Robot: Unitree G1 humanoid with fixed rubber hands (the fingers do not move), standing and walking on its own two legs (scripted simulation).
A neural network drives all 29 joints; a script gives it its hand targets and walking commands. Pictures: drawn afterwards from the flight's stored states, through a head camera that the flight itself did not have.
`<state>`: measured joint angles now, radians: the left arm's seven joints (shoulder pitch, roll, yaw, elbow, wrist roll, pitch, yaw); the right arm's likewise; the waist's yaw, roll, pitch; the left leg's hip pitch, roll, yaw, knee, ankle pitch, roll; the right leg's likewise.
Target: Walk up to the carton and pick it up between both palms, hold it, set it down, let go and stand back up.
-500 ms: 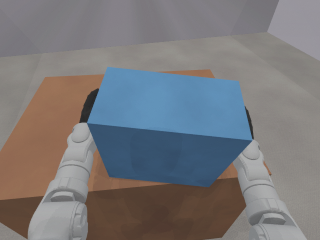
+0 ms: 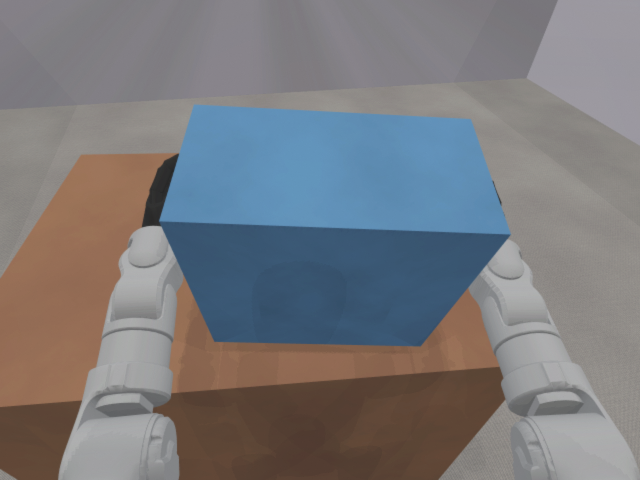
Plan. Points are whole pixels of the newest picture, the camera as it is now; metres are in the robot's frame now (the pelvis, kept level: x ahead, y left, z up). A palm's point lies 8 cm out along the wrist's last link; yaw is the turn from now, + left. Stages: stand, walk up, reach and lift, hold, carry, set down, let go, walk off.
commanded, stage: reach and lift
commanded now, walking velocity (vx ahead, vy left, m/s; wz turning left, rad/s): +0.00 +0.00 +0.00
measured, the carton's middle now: (325, 245) +0.38 +0.00 +0.13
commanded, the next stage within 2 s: hold in 1.52 s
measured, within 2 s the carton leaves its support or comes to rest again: neither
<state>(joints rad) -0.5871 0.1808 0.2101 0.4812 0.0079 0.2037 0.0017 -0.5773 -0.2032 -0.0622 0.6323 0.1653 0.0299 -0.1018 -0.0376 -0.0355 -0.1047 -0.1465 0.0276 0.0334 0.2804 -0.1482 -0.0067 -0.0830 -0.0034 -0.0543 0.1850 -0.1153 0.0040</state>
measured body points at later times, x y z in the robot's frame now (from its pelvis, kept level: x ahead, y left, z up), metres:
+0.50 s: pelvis -0.03 +0.00 +0.00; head -0.06 +0.01 +0.45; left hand +0.36 +0.18 +0.20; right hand +0.34 -0.22 +0.18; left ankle +0.00 +0.12 -0.75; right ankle -0.01 -0.12 -0.75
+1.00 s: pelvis -0.02 +0.00 +0.00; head -0.08 +0.03 +0.44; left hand +0.38 +0.20 +0.24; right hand +0.37 -0.20 +0.25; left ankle +0.00 +0.12 -0.75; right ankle -0.01 -0.12 -0.75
